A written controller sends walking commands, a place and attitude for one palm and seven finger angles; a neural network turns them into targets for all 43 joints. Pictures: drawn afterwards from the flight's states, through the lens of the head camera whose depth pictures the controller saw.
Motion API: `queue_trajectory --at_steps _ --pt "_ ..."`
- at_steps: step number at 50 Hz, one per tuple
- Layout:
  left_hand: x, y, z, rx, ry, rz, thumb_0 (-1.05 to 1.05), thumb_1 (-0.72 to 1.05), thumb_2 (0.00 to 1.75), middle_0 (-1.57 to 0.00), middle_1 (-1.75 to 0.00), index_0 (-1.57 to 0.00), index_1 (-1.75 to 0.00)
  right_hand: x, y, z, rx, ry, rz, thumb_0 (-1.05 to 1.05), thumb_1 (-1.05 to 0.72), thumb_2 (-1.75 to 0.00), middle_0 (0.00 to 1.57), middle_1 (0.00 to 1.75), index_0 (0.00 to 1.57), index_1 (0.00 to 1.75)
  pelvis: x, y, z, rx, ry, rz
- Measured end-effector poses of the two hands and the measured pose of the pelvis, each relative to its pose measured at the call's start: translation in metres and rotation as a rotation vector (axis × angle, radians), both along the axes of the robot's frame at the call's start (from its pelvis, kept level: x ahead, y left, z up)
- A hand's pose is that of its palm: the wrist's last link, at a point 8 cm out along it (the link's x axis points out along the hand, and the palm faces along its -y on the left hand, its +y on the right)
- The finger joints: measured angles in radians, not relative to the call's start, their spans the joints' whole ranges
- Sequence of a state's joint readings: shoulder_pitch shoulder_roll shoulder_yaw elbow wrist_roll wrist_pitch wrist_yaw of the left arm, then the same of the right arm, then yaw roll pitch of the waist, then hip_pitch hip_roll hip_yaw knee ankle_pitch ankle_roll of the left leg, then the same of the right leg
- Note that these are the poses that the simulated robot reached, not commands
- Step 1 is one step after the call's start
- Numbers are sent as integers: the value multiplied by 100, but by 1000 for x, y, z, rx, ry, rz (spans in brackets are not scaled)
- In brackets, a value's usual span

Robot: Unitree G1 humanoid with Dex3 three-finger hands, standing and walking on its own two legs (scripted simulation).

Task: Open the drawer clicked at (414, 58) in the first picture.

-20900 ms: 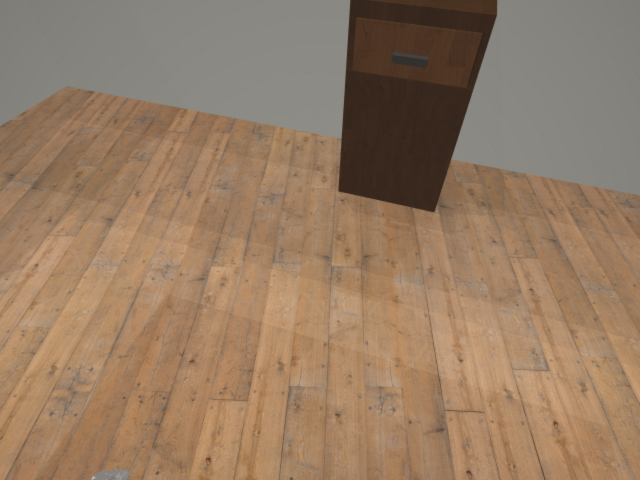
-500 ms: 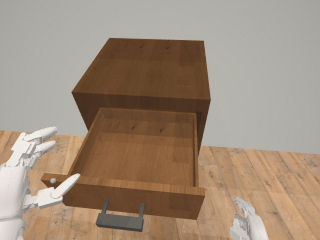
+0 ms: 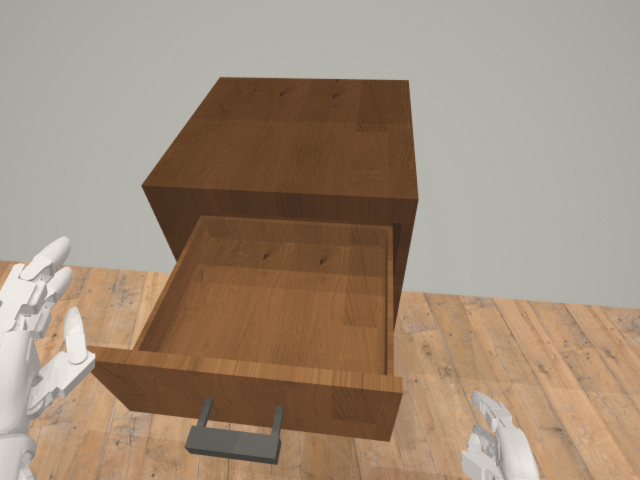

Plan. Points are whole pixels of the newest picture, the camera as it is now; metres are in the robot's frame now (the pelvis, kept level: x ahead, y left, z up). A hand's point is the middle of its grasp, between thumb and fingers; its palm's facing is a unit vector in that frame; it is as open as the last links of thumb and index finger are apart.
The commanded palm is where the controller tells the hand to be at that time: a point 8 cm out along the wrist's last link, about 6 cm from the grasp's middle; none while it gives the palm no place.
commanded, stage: step back with the hand held close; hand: left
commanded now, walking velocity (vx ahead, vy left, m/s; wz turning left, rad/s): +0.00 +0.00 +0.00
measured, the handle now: (238, 426) +0.21 +0.15 -0.07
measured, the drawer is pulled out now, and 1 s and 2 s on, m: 0.29 0.29 0.29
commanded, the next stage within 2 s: stop stepping back and stand still in 1.26 s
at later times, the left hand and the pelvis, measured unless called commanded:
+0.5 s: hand (48, 387) +0.15 +0.26 +0.16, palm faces +0.32 -0.79 -0.53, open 7.4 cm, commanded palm +0.09 +0.30 +0.18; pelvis -0.04 +0.02 -0.01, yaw +0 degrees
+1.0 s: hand out of the picture +0.07 +0.25 +0.16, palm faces +0.41 -0.77 -0.50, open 7.4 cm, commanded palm +0.01 +0.28 +0.18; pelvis -0.11 +0.00 -0.01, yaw +1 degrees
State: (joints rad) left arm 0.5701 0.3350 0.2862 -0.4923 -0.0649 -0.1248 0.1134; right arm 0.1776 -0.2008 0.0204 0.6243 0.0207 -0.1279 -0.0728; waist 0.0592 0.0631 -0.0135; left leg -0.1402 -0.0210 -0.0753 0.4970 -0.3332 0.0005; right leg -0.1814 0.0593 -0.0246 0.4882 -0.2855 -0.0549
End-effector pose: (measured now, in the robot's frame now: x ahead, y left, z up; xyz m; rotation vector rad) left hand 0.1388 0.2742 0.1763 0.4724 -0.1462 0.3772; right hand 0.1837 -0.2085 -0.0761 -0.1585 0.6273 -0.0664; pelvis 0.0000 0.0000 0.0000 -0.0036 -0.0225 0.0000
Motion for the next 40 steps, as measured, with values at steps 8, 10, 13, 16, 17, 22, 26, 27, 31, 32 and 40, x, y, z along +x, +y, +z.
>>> queue_trajectory --at_steps 8,10,13,16,17,22,26,27,31,32,40 --pt "5 9 10 70 -37 -19 1 89 90 -21 -31 -22 -30 -11 -11 -2 -21 56 -24 1 -90 -90 20 30 20 30 -6 1 0 -10 29 9" --pt "6 10 6 70 -21 -35 1 89 90 -21 -31 -21 -30 -17 -15 -2 -31 77 -47 1 -90 -90 20 30 20 30 -9 5 0 -7 39 5" --pt "6 10 -1 69 24 -67 1 89 90 -21 -31 -21 -30 -26 -20 -1 -47 98 -85 1 -90 -90 20 30 20 30 -13 11 1 -2 52 -3" --pt "1 12 -5 81 59 -93 1 89 90 -21 -31 -21 -30 -35 -21 1 -60 111 -115 1 -90 -90 20 30 20 30 -19 15 0 1 62 -6" --pt "-1 13 -5 88 62 -99 1 89 90 -21 -31 -22 -30 -37 -21 1 -64 113 -119 1 -90 -90 20 30 20 30 -21 16 0 1 64 -6" --pt "-15 20 2 125 34 -104 1 89 90 -21 -31 -22 -30 -48 -12 2 -71 106 -111 1 -90 -90 20 30 20 30 -34 19 -3 8 69 -5" --pt "-29 20 5 136 -5 -75 1 89 90 -21 -31 -22 -30 -55 -3 0 -64 83 -81 1 -90 -90 20 30 20 30 -45 18 -6 20 65 -5" --pt "-33 19 5 134 -12 -65 1 89 90 -21 -31 -22 -30 -57 -1 -1 -61 78 -73 1 -90 -90 20 30 20 30 -48 17 -7 22 63 -5" --pt "-48 11 1 108 -33 -28 1 89 90 -21 -30 -22 -30 -68 3 -9 -43 69 -40 1 -90 -90 20 30 20 30 -58 9 -12 18 54 -2" --pt "-51 8 0 98 -38 -25 1 89 90 -21 -30 -22 -30 -71 2 -11 -35 71 -38 1 -90 -90 20 30 20 30 -61 7 -13 13 54 -1" --pt "-75 5 -2 44 -67 -38 1 89 90 -21 -31 -22 -30 -109 -15 -8 -72 149 -40 1 -90 -89 21 30 20 30 -82 3 -7 29 46 38"
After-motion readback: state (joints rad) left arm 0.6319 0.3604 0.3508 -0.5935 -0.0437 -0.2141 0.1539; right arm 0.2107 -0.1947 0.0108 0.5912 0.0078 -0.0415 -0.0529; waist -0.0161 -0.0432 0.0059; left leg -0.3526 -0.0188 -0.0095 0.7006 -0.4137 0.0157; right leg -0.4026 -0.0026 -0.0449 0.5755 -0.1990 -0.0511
